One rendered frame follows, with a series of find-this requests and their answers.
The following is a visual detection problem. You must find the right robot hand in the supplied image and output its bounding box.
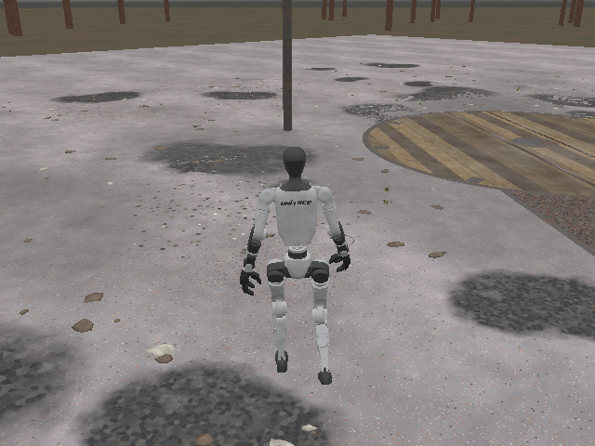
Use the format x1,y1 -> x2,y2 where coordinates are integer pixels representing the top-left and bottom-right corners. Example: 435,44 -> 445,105
329,254 -> 350,272

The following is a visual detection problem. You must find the right robot forearm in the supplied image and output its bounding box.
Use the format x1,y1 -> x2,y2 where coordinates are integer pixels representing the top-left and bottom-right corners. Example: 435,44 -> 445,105
332,221 -> 350,257

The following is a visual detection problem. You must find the left robot thigh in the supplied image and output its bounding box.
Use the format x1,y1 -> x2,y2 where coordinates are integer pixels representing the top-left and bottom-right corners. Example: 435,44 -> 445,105
267,258 -> 287,318

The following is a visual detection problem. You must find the left robot upper arm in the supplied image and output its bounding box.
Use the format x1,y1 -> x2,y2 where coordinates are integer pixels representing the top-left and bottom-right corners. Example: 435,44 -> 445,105
252,188 -> 276,241

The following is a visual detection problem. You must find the right robot foot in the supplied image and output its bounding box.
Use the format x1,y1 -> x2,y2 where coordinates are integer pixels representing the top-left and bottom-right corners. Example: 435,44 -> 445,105
318,368 -> 332,385

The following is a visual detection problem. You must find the left robot hand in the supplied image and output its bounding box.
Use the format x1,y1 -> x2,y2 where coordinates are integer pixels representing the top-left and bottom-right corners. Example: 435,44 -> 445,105
240,270 -> 261,295

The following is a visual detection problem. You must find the right robot upper arm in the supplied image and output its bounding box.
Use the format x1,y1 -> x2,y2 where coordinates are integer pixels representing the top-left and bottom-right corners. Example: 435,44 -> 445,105
314,186 -> 341,236

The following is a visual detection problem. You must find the left robot forearm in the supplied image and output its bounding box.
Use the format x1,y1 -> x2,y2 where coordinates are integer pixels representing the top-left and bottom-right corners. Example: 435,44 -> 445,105
242,226 -> 261,272

